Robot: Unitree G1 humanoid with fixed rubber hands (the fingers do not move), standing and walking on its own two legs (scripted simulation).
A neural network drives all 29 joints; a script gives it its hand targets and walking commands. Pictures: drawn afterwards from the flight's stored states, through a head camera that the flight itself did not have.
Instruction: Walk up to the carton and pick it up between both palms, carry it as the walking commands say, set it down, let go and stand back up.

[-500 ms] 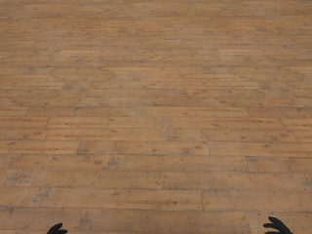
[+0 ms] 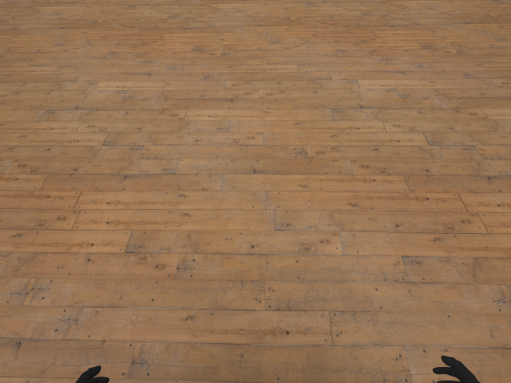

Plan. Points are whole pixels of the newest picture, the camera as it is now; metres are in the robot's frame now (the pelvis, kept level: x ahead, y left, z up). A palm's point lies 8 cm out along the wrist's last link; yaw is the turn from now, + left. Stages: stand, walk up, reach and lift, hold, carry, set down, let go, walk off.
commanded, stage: stand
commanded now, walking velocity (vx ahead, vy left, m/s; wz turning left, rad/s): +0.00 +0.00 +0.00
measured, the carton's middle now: out of the picture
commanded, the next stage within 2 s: walk up in 0.06 s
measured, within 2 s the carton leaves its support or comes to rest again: neither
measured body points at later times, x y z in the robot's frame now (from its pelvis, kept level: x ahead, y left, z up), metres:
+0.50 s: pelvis +0.00 -0.04 -0.02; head +0.03 -0.06 +0.42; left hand +0.11 +0.25 -0.14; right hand +0.05 -0.34 -0.16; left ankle +0.00 +0.11 -0.72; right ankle +0.01 -0.14 -0.75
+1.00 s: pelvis +0.00 -0.01 -0.01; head +0.04 -0.01 +0.44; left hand +0.24 +0.18 -0.14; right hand -0.05 -0.29 -0.13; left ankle +0.04 +0.11 -0.75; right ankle -0.06 -0.12 -0.69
